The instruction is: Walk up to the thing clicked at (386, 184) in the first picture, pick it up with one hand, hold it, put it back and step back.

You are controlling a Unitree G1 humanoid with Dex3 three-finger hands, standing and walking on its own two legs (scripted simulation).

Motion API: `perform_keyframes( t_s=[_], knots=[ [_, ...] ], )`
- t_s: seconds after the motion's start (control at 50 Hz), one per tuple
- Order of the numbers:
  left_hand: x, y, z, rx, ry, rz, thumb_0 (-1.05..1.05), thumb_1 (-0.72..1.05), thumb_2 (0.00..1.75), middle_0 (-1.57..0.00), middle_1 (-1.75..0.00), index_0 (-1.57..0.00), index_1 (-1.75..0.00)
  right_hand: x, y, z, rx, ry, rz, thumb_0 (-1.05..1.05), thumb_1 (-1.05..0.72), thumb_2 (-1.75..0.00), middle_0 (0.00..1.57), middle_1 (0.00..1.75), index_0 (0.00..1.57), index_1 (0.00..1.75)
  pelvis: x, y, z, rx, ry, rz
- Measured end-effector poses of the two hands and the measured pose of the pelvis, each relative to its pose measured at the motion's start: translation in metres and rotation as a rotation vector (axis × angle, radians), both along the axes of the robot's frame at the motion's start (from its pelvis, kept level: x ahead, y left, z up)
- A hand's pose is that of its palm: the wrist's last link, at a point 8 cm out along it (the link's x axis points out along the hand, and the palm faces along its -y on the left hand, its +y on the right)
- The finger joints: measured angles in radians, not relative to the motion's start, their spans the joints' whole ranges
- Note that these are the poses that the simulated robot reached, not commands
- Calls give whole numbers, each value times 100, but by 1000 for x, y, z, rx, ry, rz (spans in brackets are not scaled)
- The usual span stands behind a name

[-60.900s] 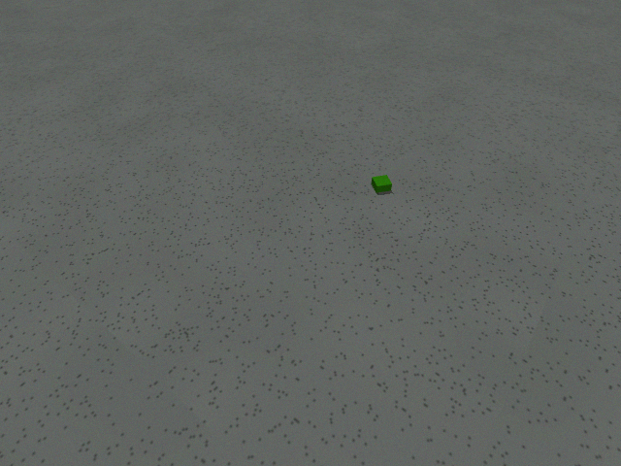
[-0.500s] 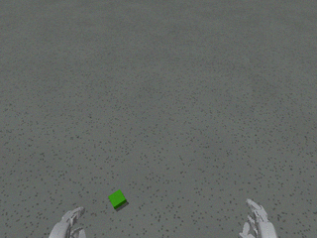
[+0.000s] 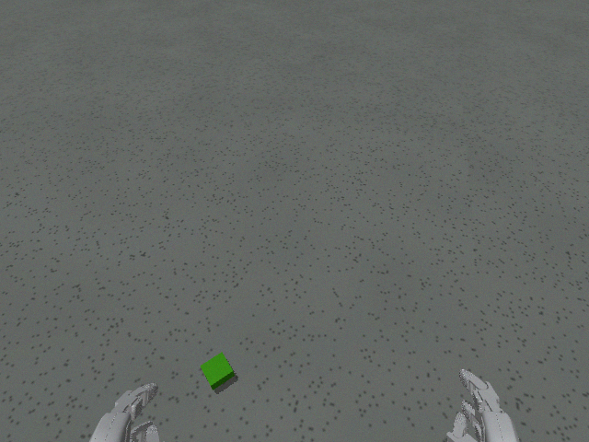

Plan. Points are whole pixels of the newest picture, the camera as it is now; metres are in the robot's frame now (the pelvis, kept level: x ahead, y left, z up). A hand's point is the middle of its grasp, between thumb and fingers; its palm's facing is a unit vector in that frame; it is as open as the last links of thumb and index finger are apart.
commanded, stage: home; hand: left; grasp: from above
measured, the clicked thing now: (217, 370) +0.49 +0.25 -0.69
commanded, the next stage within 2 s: stand in 0.22 s
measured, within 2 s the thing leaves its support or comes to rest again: neither
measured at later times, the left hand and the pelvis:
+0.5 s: hand out of the picture +0.15 +0.22 -0.09, palm faces +0.02 -0.95 -0.33, open 7.4 cm; pelvis -0.01 +0.00 +0.02, yaw +0 degrees
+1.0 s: hand out of the picture +0.04 +0.23 -0.10, palm faces +0.06 -0.95 -0.32, open 7.4 cm; pelvis -0.01 +0.00 +0.06, yaw +2 degrees
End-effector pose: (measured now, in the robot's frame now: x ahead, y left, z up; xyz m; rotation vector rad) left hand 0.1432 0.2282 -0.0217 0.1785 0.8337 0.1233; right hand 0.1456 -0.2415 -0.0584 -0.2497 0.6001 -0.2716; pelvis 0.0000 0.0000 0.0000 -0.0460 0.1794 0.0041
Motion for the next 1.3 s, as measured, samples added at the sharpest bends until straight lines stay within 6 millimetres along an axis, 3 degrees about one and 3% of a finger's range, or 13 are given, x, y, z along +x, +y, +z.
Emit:
perform_keyframes(
  t_s=[0.32, 0.42, 0.62, 0.74, 0.86, 1.3],
  knots=[
    [3, 0, 0, -1, -3, -1, 2, 91, 90, -20, -30, -20, -30, 3, 0, 0, 3, 2, -2, 1, -90, -90, 21, 30, 21, 30, 2, 0, -1, -1, 4, 0],
    [7, 17, -23, 95, -17, -26, 1, 91, 90, -21, -30, -21, -30, -7, -6, -20, -40, 276, 158, 1, -90, -90, 21, 30, 21, 30, -6, -1, 12, 34, -94, 3],
    [-48, 51, -42, 139, 190, 57, 1, 91, 90, -21, -30, -21, -30, -45, -28, -18, 11, 469, 81, 1, -90, -90, 21, 30, 21, 30, -9, 2, 34, 50, -169, 4],
    [-84, 54, -46, 124, 301, 98, 1, 91, 90, -20, -30, -20, -30, -62, -30, -17, 27, 541, 50, 1, -90, -90, 21, 30, 21, 30, -6, 2, 44, 47, -196, 15],
    [-107, 51, -47, 103, 380, 120, 1, 91, 90, -21, -30, -20, -30, -71, -27, -14, 46, 587, 32, 1, -90, -90, 21, 30, 21, 30, -6, 3, 53, 45, -219, 22],
    [-117, 58, -36, 119, 438, 145, 1, 91, 90, -21, -30, -21, -30, -83, -39, -7, 48, 647, 8, 1, -90, -90, 21, 30, 21, 30, -7, -3, 65, 48, -244, 31]
  ],
)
